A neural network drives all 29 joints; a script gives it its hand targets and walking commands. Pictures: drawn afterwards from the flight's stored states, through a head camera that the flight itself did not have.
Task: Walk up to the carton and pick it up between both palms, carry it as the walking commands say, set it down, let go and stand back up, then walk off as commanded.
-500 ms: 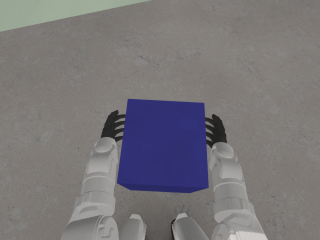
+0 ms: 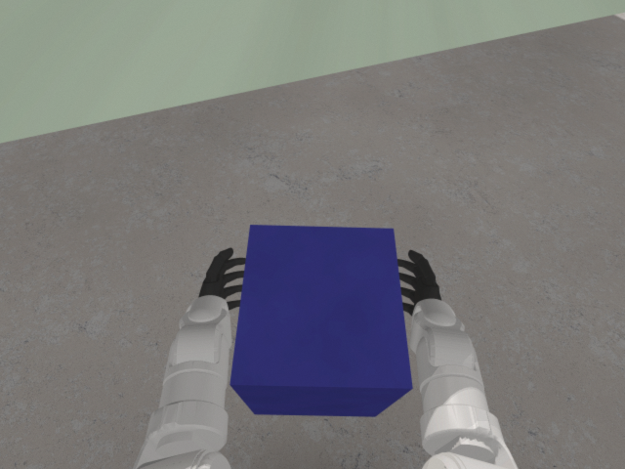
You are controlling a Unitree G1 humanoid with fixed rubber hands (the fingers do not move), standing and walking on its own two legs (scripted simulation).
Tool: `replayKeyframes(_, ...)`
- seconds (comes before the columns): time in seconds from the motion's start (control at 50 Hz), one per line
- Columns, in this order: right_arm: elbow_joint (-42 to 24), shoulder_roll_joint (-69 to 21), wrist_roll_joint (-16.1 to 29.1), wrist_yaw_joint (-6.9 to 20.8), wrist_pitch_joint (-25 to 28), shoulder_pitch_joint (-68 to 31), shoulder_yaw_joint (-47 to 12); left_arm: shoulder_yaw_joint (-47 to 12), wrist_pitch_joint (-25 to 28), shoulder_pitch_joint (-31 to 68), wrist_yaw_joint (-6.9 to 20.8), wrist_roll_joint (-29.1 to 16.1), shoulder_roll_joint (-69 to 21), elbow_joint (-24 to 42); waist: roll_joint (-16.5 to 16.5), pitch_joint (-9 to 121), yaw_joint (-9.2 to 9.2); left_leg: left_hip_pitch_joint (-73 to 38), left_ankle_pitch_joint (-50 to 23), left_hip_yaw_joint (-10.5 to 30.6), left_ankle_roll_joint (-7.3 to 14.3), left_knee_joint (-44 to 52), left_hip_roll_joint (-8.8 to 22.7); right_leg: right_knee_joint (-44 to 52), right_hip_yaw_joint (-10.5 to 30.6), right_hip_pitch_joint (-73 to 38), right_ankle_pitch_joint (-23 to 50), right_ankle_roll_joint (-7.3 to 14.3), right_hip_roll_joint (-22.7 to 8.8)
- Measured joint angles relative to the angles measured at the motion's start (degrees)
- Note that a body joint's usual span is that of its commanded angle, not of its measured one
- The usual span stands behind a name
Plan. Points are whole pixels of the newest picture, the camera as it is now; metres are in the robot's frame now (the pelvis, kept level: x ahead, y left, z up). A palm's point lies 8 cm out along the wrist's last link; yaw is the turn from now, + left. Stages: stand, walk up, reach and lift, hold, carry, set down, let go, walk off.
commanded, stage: reach and lift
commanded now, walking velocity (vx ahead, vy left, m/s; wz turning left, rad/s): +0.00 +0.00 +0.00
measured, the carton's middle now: (318, 329) +0.32 -0.02 -0.08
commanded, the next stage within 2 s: hold in 1.68 s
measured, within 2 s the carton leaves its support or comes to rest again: neither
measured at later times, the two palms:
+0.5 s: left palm (209, 294) +0.32 +0.12 +0.06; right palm (448, 296) +0.30 -0.17 +0.06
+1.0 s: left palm (194, 299) +0.30 +0.14 +0.07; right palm (438, 290) +0.30 -0.15 +0.07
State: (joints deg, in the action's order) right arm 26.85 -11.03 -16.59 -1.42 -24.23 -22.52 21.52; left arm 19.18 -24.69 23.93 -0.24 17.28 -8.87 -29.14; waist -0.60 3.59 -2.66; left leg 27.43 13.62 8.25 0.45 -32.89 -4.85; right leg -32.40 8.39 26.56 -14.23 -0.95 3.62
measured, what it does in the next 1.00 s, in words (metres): stands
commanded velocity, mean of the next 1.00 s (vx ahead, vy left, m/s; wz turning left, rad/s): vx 0.00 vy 0.00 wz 0.00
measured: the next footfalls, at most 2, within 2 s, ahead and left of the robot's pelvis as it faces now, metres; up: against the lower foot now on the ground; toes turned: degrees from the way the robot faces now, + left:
none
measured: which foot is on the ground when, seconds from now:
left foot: down 0.00-1.00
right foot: down 0.00-1.00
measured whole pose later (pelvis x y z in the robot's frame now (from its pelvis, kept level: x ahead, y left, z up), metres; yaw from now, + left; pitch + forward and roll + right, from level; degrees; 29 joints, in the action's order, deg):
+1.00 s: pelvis +0.01 -0.01 +0.01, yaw +0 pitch -8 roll +0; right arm 18.9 -10.1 -16.6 -0.6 -41.5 -19.9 16.0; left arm 16.0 -42.0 19.3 -0.3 17.0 -9.8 -18.3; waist 0.0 -0.8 -0.2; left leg 2.9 11.7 7.7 0.4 -22.5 -3.3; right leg -22.3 8.0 2.4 -12.0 0.0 3.1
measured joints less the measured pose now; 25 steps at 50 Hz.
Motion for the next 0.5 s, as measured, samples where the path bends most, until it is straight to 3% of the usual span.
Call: replayKeyframes(0.5, -7.0, 1.3, 1.2, 0.0, -14.0, 3.8, -4.7, -4.6, -12.6, -4.8, -1.0, -1.5, -0.4, 6.8, -0.1, -2.3, 0.0, -21.1, -1.6, -0.5, 0.4, 9.2, 1.0, 9.3, 0.3, -20.9, 1.9, 0.5, -0.6)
